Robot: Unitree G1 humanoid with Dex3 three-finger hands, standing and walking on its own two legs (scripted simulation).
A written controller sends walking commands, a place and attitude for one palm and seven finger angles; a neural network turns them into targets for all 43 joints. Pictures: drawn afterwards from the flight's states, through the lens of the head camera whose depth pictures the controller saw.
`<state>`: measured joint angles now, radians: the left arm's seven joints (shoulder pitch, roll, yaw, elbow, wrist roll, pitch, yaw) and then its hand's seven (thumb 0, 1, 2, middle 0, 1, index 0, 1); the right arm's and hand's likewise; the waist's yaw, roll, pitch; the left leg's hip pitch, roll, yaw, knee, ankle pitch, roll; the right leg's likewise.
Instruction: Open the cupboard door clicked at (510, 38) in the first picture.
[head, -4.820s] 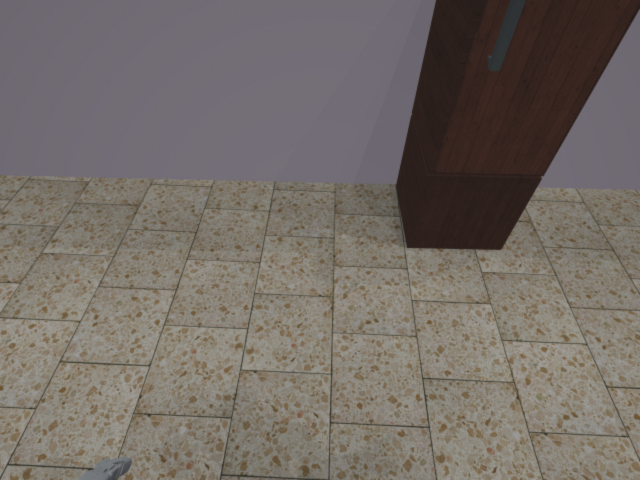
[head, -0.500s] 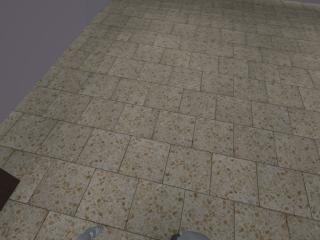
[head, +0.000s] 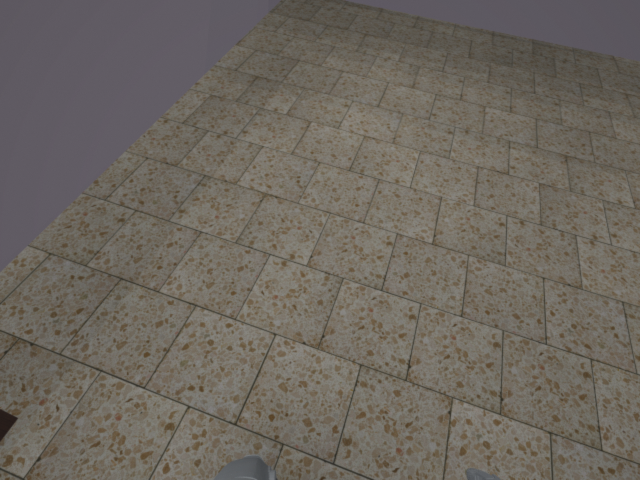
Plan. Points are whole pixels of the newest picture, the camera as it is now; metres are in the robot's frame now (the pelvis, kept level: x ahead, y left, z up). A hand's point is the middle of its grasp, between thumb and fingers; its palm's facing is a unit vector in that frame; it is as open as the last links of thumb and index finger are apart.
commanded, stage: turn to face it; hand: left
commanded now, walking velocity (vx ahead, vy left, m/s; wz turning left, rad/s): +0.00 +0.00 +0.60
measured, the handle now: out of the picture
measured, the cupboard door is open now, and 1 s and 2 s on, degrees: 0 0 0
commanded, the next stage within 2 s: none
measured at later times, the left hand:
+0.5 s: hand out of the picture +0.13 +0.17 -0.13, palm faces +0.27 -0.93 -0.27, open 7.4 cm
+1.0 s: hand out of the picture -0.08 +0.17 -0.17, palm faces +0.60 -0.76 -0.25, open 7.4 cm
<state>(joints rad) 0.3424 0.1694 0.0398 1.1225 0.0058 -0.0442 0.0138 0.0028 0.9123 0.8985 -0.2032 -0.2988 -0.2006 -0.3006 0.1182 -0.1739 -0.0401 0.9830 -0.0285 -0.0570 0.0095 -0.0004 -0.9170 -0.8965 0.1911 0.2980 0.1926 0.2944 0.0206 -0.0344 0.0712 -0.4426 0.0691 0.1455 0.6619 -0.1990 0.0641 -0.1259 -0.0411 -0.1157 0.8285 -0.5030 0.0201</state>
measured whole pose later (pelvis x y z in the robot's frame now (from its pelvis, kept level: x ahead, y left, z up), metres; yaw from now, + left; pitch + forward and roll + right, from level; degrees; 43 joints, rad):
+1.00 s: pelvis +0.03 -0.02 +0.01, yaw +35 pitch +1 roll -1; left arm 0.26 0.27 0.08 0.95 0.02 0.07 0.01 0.01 0.91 0.90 -0.21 -0.30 -0.20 -0.30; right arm 0.09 -0.24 -0.06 0.88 -0.01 0.03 0.02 0.00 -0.91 -0.90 0.19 0.30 0.19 0.29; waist 0.04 -0.06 0.11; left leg -0.31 0.02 0.09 0.65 -0.35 0.04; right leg -0.39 -0.18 -0.17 0.98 -0.54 0.08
